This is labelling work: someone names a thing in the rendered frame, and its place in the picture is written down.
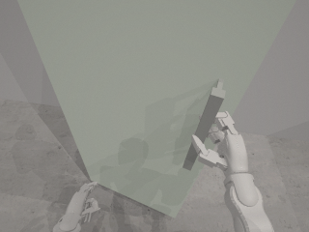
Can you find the handle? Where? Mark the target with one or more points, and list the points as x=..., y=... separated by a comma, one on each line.
x=214, y=102

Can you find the left robot hand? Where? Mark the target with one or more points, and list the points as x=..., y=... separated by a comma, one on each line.
x=79, y=204

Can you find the right robot hand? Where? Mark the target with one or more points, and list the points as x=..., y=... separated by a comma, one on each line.
x=229, y=142

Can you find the robot left forearm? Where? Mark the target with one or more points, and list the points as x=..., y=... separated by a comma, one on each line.
x=70, y=222

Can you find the robot right forearm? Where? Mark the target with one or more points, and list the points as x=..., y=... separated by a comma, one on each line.
x=245, y=203

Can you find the fridge door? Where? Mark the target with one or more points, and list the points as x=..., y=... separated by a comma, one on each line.
x=133, y=76

